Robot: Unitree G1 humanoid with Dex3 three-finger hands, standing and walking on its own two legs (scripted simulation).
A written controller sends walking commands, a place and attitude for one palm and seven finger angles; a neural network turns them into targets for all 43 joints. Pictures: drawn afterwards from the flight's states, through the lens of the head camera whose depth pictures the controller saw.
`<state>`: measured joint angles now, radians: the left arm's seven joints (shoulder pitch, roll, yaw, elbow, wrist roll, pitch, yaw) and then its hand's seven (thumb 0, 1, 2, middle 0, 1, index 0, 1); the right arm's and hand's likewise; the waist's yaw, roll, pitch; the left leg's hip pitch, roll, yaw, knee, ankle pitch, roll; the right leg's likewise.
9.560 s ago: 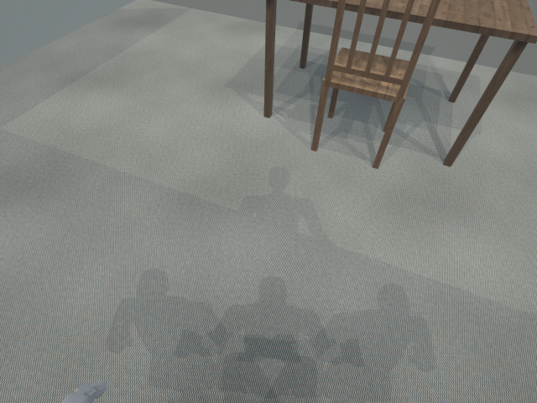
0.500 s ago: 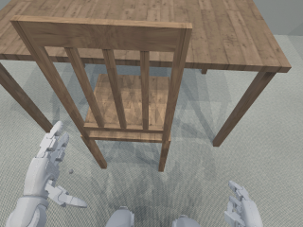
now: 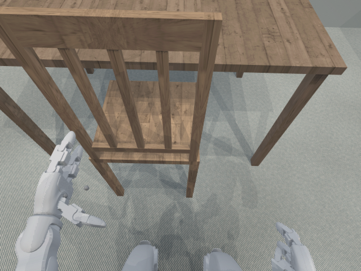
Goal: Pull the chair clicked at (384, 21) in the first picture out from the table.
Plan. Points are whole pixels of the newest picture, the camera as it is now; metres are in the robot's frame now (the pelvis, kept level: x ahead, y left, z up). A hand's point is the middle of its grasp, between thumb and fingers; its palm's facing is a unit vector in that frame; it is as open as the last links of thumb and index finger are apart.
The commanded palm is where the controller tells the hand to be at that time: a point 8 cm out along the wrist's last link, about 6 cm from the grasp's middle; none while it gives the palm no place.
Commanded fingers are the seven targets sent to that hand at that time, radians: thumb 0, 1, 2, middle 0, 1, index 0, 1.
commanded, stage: aim the fingers beside a spindle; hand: left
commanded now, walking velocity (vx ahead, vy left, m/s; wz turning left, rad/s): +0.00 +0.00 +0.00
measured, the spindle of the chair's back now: (131, 110) +0.48 +0.14 +0.03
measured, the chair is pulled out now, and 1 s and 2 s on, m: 0.00 0.00 0.00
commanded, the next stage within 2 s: push the fingers through the gap in 1.50 s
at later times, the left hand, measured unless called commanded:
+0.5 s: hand (94, 180) +0.31 +0.20 +0.01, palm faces -0.01 -1.00 -0.04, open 16.9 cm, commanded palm +0.29 +0.25 +0.01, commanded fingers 0.00 -0.50 0.30 -0.06 -0.08 -0.06 -0.08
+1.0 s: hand (100, 170) +0.34 +0.20 -0.01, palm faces +0.00 -1.00 -0.04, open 16.9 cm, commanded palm +0.31 +0.25 +0.00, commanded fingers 0.00 -0.50 0.30 -0.06 -0.08 -0.06 -0.08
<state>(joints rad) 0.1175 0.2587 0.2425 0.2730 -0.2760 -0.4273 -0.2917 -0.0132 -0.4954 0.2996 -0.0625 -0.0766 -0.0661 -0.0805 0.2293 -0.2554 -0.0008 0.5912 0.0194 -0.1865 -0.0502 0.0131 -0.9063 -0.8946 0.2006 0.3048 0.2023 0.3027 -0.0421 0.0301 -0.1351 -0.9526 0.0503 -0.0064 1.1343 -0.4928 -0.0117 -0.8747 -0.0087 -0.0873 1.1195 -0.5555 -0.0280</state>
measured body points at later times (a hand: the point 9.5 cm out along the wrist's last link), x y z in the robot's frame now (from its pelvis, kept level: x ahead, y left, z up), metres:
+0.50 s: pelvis -0.01 +0.01 -0.01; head +0.09 +0.02 +0.43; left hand +0.30 +0.25 +0.01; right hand +0.15 -0.24 -0.11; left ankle +0.03 +0.13 -0.65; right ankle -0.01 -0.10 -0.65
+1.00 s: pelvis -0.01 +0.01 -0.03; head +0.11 +0.02 +0.41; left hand +0.33 +0.25 -0.01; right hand +0.12 -0.25 -0.13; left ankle +0.03 +0.13 -0.65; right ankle -0.01 -0.10 -0.65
